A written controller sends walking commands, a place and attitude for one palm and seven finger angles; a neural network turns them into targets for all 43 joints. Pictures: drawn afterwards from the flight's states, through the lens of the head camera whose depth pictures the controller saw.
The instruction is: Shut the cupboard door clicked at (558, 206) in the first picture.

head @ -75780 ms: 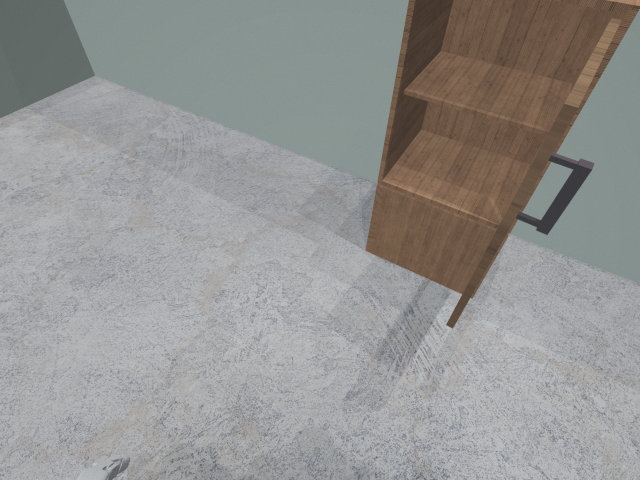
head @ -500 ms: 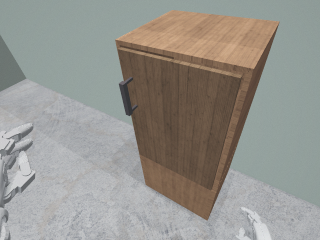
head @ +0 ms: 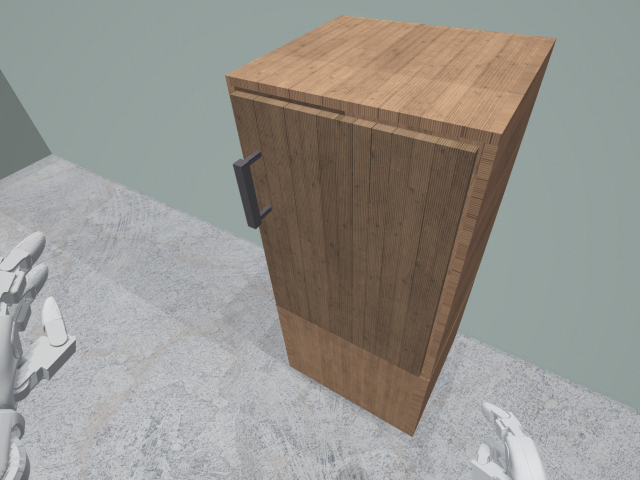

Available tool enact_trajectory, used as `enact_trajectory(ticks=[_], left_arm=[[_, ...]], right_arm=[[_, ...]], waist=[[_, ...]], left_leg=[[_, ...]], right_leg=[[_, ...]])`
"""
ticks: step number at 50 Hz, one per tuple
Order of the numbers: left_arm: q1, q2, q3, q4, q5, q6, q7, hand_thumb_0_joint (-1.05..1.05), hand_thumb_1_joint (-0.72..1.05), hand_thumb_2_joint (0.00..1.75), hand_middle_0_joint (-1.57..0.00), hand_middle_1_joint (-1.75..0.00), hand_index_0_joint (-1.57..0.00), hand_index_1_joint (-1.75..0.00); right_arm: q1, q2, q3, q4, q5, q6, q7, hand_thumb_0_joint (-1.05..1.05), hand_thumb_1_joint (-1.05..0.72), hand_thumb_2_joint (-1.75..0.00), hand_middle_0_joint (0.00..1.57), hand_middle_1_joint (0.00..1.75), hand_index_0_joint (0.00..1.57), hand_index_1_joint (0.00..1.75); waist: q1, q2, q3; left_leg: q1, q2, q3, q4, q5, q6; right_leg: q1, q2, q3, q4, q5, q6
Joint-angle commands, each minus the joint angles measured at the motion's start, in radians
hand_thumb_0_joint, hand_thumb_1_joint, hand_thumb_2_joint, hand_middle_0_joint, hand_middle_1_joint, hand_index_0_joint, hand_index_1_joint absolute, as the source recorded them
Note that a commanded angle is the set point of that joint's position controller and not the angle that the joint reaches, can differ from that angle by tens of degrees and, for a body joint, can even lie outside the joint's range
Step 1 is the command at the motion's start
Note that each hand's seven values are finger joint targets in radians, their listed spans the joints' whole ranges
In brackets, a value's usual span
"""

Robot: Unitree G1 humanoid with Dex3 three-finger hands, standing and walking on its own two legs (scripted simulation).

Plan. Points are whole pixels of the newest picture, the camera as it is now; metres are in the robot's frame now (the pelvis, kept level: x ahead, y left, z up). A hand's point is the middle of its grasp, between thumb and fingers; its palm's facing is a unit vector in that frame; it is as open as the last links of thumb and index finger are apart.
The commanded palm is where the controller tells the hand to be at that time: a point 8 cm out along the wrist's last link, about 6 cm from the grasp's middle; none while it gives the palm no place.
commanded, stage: step back with the hand held close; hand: left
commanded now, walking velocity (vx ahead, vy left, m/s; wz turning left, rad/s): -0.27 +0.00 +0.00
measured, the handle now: (255, 190) +0.60 +0.20 +0.04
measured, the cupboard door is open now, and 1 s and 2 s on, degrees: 0 0 0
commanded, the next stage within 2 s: stop stepping back and stand still in 1.10 s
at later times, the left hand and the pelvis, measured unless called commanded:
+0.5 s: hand (9, 392) +0.14 +0.30 +0.16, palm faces +0.41 -0.77 -0.49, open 7.4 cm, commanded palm +0.08 +0.33 +0.17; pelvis -0.06 +0.03 -0.01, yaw +0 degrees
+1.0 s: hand out of the picture +0.03 +0.33 +0.17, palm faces +0.55 -0.72 -0.42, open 7.4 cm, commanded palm -0.06 +0.35 +0.17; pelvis -0.16 +0.04 -0.02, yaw +7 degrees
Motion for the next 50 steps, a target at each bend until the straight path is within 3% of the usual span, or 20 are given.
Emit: enact_trajectory(ticks=[1,4,7,13,18,24,29,31,32,36,38,39,40,42,43,44,45,46,48,50], left_arm=[[-0.064,0.249,0.155,-0.175,0.006,-0.096,0.024,0.00,0.90,0.90,-0.20,-0.30,-0.20,-0.30],[0.003,0.224,0.129,-0.208,0.006,-0.107,0.030,0.00,0.90,0.90,-0.20,-0.30,-0.20,-0.30],[0.048,0.253,0.157,-0.255,0.001,-0.108,0.041,0.00,0.90,0.90,-0.20,-0.30,-0.20,-0.30],[0.080,0.288,0.197,-0.303,-0.009,-0.109,0.057,0.00,0.90,0.90,-0.20,-0.30,-0.20,-0.30],[0.102,0.271,0.188,-0.298,-0.009,-0.116,0.063,0.00,0.90,0.90,-0.20,-0.30,-0.20,-0.30],[0.077,0.254,0.192,-0.279,0.015,-0.150,0.071,0.00,0.90,0.90,-0.20,-0.30,-0.20,-0.30],[0.019,0.252,0.194,-0.325,0.041,-0.183,0.076,0.00,0.90,0.90,-0.20,-0.30,-0.20,-0.30],[0.006,0.287,0.224,-0.341,0.049,-0.194,0.081,0.00,0.90,0.90,-0.20,-0.30,-0.20,-0.30],[0.005,0.255,0.195,-0.349,0.048,-0.198,0.080,0.00,0.90,0.90,-0.20,-0.30,-0.20,-0.30],[0.047,0.303,0.226,-0.364,0.033,-0.210,0.096,0.00,0.90,0.90,-0.20,-0.30,-0.20,-0.30],[0.022,0.279,0.189,-0.364,0.028,-0.208,0.107,0.00,0.90,0.90,-0.20,-0.30,-0.20,-0.30],[0.001,0.279,0.186,-0.364,0.026,-0.207,0.111,0.00,0.90,0.90,-0.20,-0.30,-0.20,-0.30],[-0.017,0.281,0.185,-0.358,0.026,-0.205,0.115,0.00,0.90,0.90,-0.20,-0.30,-0.20,-0.30],[-0.042,0.279,0.180,-0.361,0.025,-0.211,0.115,0.00,0.90,0.90,-0.20,-0.30,-0.20,-0.30],[-0.040,0.280,0.191,-0.358,0.026,-0.218,0.115,0.00,0.90,0.90,-0.20,-0.30,-0.20,-0.30],[-0.027,0.265,0.207,-0.334,0.036,-0.221,0.114,0.00,0.90,0.90,-0.20,-0.30,-0.20,-0.30],[-0.042,0.272,0.227,-0.340,0.046,-0.225,0.109,0.00,0.90,0.90,-0.20,-0.30,-0.20,-0.30],[-0.049,0.313,0.251,-0.338,0.043,-0.229,0.105,0.00,0.90,0.90,-0.20,-0.30,-0.20,-0.30],[-0.042,0.305,0.252,-0.369,0.030,-0.244,0.095,0.00,0.90,0.90,-0.20,-0.30,-0.20,-0.30],[0.070,0.278,0.238,-0.351,0.007,-0.237,0.089,0.00,0.90,0.90,-0.20,-0.30,-0.20,-0.30]], right_arm=[[-0.143,-0.103,-0.046,-0.167,-0.004,-0.014,-0.012,0.00,-0.90,-0.90,0.20,0.30,0.20,0.30],[-0.128,-0.104,-0.050,-0.177,-0.003,0.014,-0.014,0.00,-0.90,-0.90,0.20,0.30,0.20,0.30],[-0.126,-0.109,-0.056,-0.196,0.000,0.038,-0.022,0.00,-0.90,-0.90,0.20,0.30,0.20,0.30],[-0.115,-0.117,-0.063,-0.231,0.006,0.073,-0.035,0.00,-0.90,-0.90,0.20,0.30,0.20,0.30],[-0.105,-0.127,-0.066,-0.238,0.006,0.073,-0.035,0.00,-0.90,-0.90,0.20,0.30,0.20,0.30],[-0.095,-0.140,-0.067,-0.235,0.007,0.046,-0.032,0.00,-0.90,-0.90,0.20,0.30,0.20,0.30],[-0.079,-0.146,-0.070,-0.229,-0.005,0.011,-0.033,0.00,-0.90,-0.90,0.20,0.30,0.20,0.30],[-0.080,-0.149,-0.074,-0.222,-0.010,-0.004,-0.035,0.00,-0.90,-0.90,0.20,0.30,0.20,0.30],[-0.071,-0.135,-0.069,-0.220,-0.010,-0.008,-0.033,0.00,-0.90,-0.90,0.20,0.30,0.20,0.30],[-0.041,-0.120,-0.076,-0.186,-0.021,-0.018,-0.021,0.00,-0.90,-0.90,0.20,0.30,0.20,0.30],[-0.029,-0.098,-0.066,-0.164,-0.020,-0.013,-0.014,0.00,-0.90,-0.90,0.20,0.30,0.20,0.30],[-0.028,-0.098,-0.065,-0.155,-0.020,-0.012,-0.013,0.00,-0.90,-0.90,0.20,0.30,0.20,0.30],[-0.031,-0.100,-0.063,-0.152,-0.021,-0.012,-0.016,0.00,-0.90,-0.90,0.20,0.30,0.20,0.30],[-0.044,-0.115,-0.062,-0.158,-0.016,-0.021,-0.029,0.00,-0.90,-0.90,0.20,0.30,0.20,0.30],[-0.055,-0.127,-0.063,-0.167,-0.013,-0.029,-0.034,0.00,-0.90,-0.90,0.20,0.30,0.20,0.30],[-0.070,-0.143,-0.067,-0.169,-0.012,-0.041,-0.041,0.00,-0.90,-0.90,0.20,0.30,0.20,0.30],[-0.081,-0.144,-0.077,-0.170,-0.017,-0.048,-0.042,0.00,-0.90,-0.90,0.20,0.30,0.20,0.30],[-0.079,-0.125,-0.081,-0.162,-0.023,-0.052,-0.039,0.00,-0.90,-0.90,0.20,0.30,0.20,0.30],[-0.093,-0.123,-0.095,-0.147,-0.027,-0.068,-0.015,0.00,-0.90,-0.90,0.20,0.30,0.20,0.30],[-0.102,-0.112,-0.101,-0.148,-0.015,-0.075,0.007,0.00,-0.90,-0.90,0.20,0.30,0.20,0.30]], waist=[[-0.030,-0.108,-0.046],[-0.042,-0.080,-0.118],[-0.043,-0.046,-0.180],[-0.043,-0.047,-0.207],[-0.044,-0.010,-0.177],[-0.051,0.022,-0.084],[-0.055,0.052,-0.066],[-0.054,0.041,-0.068],[-0.058,0.028,-0.066],[-0.065,-0.095,-0.083],[-0.076,-0.196,-0.089],[-0.081,-0.201,-0.094],[-0.084,-0.186,-0.087],[-0.088,-0.068,-0.046],[-0.083,0.040,-0.038],[-0.073,0.176,-0.051],[-0.059,0.254,-0.085],[-0.062,0.201,-0.104],[-0.054,0.101,-0.150],[-0.040,0.152,-0.181]], left_leg=[[-0.019,0.008,-0.008,0.059,0.140,0.042],[-0.035,0.017,-0.012,0.071,0.207,0.034],[-0.023,0.037,-0.022,0.057,0.342,0.032],[-0.067,0.064,-0.049,0.029,0.427,0.032],[-0.182,0.087,-0.075,-0.026,0.255,0.042],[-0.504,0.113,-0.134,-0.128,-0.313,0.082],[-0.616,0.127,-0.161,-0.135,-0.474,0.097],[-0.610,0.118,-0.161,-0.102,-0.489,0.097],[-0.587,0.102,-0.146,-0.065,-0.466,0.089],[-0.310,0.015,-0.062,0.204,-0.283,0.025],[-0.197,-0.002,-0.025,0.321,-0.178,0.003],[-0.175,0.000,-0.027,0.312,-0.155,0.004],[-0.159,0.008,-0.036,0.269,-0.153,0.010],[-0.228,0.064,-0.122,0.075,-0.238,0.035],[-0.350,0.135,-0.212,-0.067,-0.382,0.061],[-0.557,0.250,-0.335,-0.250,-0.597,0.109],[-0.705,0.333,-0.405,-0.334,-0.666,0.151],[-0.663,0.345,-0.410,-0.335,-0.566,0.153],[-0.504,0.323,-0.298,-0.240,-0.407,0.132],[-0.404,0.276,-0.165,-0.213,-0.365,0.080]], right_leg=[[-0.157,-0.099,0.069,-0.112,0.327,-0.011],[-0.130,-0.111,0.048,-0.048,0.364,-0.016],[-0.102,-0.090,0.024,0.010,0.428,-0.004],[-0.074,-0.050,0.016,0.078,0.434,0.010],[-0.062,-0.031,0.023,0.099,0.304,0.016],[0.027,-0.009,0.050,0.135,0.072,0.018],[0.039,0.012,0.053,0.179,-0.056,0.015],[0.009,0.010,0.080,0.157,-0.092,0.007],[-0.029,-0.005,0.098,0.134,-0.112,-0.003],[-0.359,-0.138,0.285,-0.083,-0.272,-0.083],[-0.472,-0.214,0.294,-0.124,-0.242,-0.111],[-0.486,-0.211,0.266,-0.118,-0.221,-0.105],[-0.502,-0.185,0.232,-0.101,-0.217,-0.085],[-0.479,-0.077,0.131,-0.004,-0.237,-0.029],[-0.384,-0.009,0.085,0.125,-0.243,-0.004],[-0.179,0.080,0.032,0.375,-0.159,0.022],[-0.025,0.120,0.023,0.593,-0.107,0.031],[-0.062,0.117,0.048,0.692,-0.149,0.026],[-0.155,0.110,0.050,0.671,-0.219,0.011],[-0.164,0.105,-0.015,0.538,-0.261,-0.001]])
